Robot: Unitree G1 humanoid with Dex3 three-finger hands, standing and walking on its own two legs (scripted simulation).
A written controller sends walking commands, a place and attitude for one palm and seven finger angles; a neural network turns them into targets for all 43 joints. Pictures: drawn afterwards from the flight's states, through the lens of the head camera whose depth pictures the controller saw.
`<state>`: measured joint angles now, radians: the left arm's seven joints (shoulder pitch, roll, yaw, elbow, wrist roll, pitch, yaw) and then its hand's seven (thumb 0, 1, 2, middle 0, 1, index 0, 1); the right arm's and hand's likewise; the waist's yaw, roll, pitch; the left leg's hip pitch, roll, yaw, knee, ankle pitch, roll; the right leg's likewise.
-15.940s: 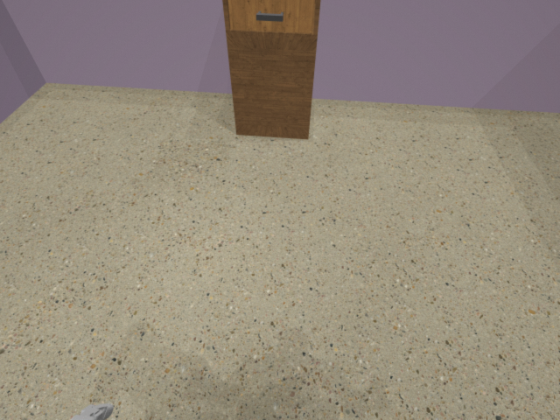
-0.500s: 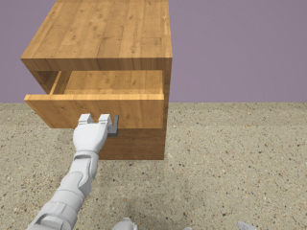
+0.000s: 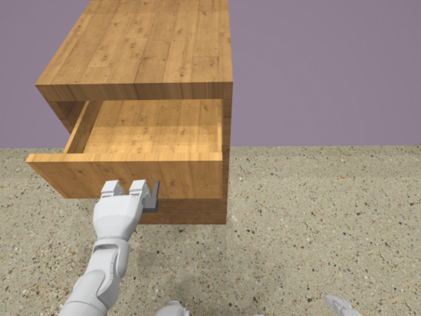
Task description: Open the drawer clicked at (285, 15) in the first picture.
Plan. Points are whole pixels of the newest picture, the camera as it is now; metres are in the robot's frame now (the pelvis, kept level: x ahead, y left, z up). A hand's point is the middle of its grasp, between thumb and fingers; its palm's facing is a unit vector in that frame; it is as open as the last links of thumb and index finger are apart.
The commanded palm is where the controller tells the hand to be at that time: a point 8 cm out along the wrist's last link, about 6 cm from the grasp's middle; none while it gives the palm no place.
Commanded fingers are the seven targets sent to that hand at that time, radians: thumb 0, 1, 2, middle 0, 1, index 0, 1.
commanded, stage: pull the drawer open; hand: left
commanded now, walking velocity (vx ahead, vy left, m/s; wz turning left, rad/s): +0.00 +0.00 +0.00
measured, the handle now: (130, 195) +0.36 +0.18 -0.02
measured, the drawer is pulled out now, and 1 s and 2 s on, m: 0.17 0.27 0.30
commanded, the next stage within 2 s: open the thumb to release the handle in 1.48 s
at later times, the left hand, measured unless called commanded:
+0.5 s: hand (123, 250) +0.26 +0.18 -0.04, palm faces -0.01 -0.09 -1.00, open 5.7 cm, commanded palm +0.22 +0.18 +0.01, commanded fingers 0.00 0.90 0.90 -0.40 -1.35 -0.40 -1.35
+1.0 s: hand (119, 274) +0.21 +0.18 -0.04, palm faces -0.01 -0.11 -0.99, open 5.7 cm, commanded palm +0.17 +0.18 +0.01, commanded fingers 0.00 0.90 0.90 -0.40 -1.35 -0.40 -1.35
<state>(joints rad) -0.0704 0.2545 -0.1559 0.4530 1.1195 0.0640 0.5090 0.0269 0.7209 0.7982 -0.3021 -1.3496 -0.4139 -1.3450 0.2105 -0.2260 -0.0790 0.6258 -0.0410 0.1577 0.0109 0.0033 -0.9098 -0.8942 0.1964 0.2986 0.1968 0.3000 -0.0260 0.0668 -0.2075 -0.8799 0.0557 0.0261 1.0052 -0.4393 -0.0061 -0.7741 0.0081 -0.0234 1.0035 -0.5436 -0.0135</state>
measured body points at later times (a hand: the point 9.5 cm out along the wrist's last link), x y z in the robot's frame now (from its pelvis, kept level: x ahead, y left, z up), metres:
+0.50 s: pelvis -0.01 +0.00 -0.01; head +0.04 -0.03 +0.44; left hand +0.25 +0.19 +0.02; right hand +0.17 -0.24 -0.12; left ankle +0.02 +0.13 -0.67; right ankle -0.04 -0.11 -0.67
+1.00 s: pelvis -0.01 -0.01 -0.01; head +0.05 -0.04 +0.43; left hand +0.21 +0.19 +0.02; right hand +0.18 -0.24 -0.12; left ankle +0.02 +0.13 -0.67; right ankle -0.04 -0.11 -0.67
